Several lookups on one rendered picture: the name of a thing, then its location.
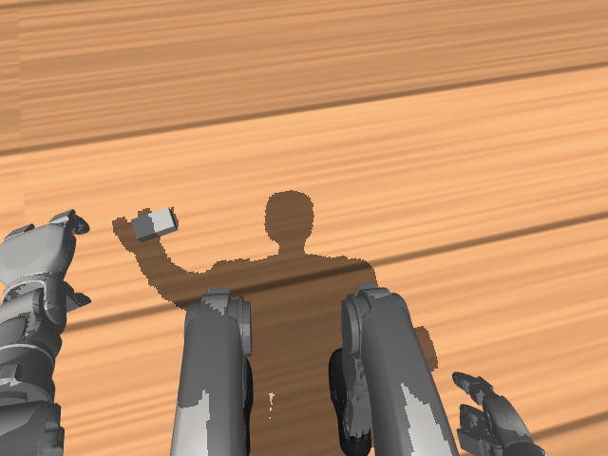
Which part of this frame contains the right robot hand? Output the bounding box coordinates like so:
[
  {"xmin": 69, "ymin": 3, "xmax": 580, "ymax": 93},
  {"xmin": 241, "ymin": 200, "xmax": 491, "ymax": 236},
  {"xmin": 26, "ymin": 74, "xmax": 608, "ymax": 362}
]
[{"xmin": 452, "ymin": 371, "xmax": 534, "ymax": 456}]

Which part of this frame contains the left robot arm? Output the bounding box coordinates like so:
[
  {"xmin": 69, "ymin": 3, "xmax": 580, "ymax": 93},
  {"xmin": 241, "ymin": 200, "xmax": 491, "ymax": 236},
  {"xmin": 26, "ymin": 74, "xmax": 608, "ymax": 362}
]
[{"xmin": 0, "ymin": 275, "xmax": 67, "ymax": 456}]

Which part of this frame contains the small box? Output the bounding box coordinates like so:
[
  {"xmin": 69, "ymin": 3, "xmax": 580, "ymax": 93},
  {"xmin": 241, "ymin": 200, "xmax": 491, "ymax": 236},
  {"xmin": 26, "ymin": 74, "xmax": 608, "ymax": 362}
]
[{"xmin": 131, "ymin": 207, "xmax": 178, "ymax": 242}]

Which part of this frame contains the left robot hand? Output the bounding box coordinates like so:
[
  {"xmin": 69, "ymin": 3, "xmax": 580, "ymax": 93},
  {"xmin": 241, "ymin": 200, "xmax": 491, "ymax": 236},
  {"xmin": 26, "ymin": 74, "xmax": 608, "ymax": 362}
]
[{"xmin": 0, "ymin": 209, "xmax": 91, "ymax": 313}]

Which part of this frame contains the right robot foot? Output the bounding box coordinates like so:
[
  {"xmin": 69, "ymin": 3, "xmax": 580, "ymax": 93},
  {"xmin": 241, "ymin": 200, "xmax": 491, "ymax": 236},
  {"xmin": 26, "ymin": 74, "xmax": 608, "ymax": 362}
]
[{"xmin": 329, "ymin": 348, "xmax": 371, "ymax": 456}]

